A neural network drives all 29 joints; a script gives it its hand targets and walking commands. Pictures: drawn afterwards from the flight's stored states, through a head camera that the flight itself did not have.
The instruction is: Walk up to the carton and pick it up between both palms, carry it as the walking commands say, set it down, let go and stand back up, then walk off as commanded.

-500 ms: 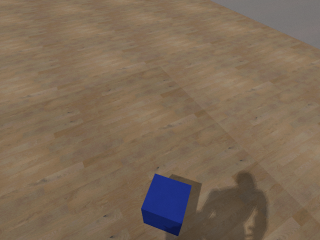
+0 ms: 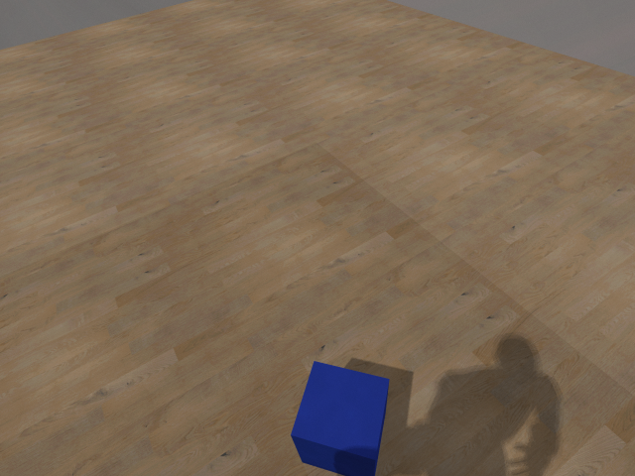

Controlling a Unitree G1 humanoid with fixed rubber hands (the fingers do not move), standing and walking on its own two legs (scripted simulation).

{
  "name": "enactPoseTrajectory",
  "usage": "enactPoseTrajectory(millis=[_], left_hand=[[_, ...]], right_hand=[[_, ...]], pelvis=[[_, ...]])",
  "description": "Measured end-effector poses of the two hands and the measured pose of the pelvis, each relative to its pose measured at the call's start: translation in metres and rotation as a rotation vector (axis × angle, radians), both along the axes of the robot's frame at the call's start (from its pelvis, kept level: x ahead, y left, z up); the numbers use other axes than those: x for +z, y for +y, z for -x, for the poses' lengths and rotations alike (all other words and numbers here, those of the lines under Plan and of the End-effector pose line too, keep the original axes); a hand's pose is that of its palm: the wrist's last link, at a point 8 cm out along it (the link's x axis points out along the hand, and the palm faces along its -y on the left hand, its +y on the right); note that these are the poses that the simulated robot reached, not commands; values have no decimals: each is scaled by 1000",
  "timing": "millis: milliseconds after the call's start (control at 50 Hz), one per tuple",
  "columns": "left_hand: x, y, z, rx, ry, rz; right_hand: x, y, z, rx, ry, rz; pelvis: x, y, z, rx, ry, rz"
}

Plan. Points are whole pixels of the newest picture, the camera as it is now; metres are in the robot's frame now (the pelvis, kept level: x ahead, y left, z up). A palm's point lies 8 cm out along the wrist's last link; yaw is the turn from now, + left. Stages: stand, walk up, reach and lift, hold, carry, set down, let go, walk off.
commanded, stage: walk up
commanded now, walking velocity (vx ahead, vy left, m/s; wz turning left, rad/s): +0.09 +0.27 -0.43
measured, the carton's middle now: (343, 422) +0.42 +0.02 -0.66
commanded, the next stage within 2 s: stand in 1.22 s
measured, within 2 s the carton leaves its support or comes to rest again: neither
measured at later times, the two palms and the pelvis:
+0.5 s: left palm out of the picture +0.10 +0.37 -0.16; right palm out of the picture +0.02 -0.12 -0.13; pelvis +0.03 +0.13 -0.01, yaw -9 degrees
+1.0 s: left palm out of the picture +0.09 +0.30 -0.15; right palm out of the picture -0.04 -0.14 -0.15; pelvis +0.00 +0.10 -0.01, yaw -14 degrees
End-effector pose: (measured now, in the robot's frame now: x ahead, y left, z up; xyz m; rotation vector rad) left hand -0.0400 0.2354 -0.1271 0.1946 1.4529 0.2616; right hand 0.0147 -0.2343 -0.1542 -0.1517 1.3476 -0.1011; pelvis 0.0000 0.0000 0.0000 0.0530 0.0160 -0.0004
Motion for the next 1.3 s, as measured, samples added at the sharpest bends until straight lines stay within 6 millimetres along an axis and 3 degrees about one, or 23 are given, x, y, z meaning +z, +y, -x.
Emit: enactPoseTrajectory(millis=[100, 200, 260, 380, 480, 580, 680, 760, 900, 1100, 1300], left_hand=[[9, 44, 14, -10, 78, -34], [-6, 90, 3, -30, 102, -13], [-26, 115, -17, -71, 88, 17], [-32, 131, -90, -172, -34, 76], [-32, 131, -132, -220, -106, 91], [-30, 121, -151, -285, -103, 88], [-26, 99, -167, -323, -153, 74], [-24, 79, -162, -329, -195, 58], [-14, 63, -138, -314, -154, 82], [-31, 77, -136, -314, -161, 139], [-29, 86, -132, -318, -145, 117]], right_hand=[[0, 27, -2, -16, 26, -4], [2, 60, -15, -39, 26, 40], [4, 81, -18, -68, 4, 86], [24, 106, -11, -140, -21, 125], [26, 115, -9, -169, -54, 132], [23, 114, 10, -230, -50, 126], [11, 105, 32, -263, -26, 89], [-7, 94, 39, -269, -21, 45], [3, 90, 55, -267, 26, 23], [12, 110, 54, -291, -15, 78], [11, 117, 50, -296, -43, 57]], pelvis=[[1, 30, -10, -17, 17, -4], [-8, 71, -21, -23, 27, 36], [-17, 94, -25, -50, 10, 64], [-7, 117, -29, -116, -2, 98], [-6, 126, -30, -150, 3, 100], [-7, 123, -26, -213, 15, 84], [-11, 107, -17, -240, 11, 54], [-19, 91, -9, -243, -23, 25], [-6, 87, 2, -242, 8, 11], [-10, 109, 4, -247, 9, 62], [-9, 110, 3, -251, 10, 59]])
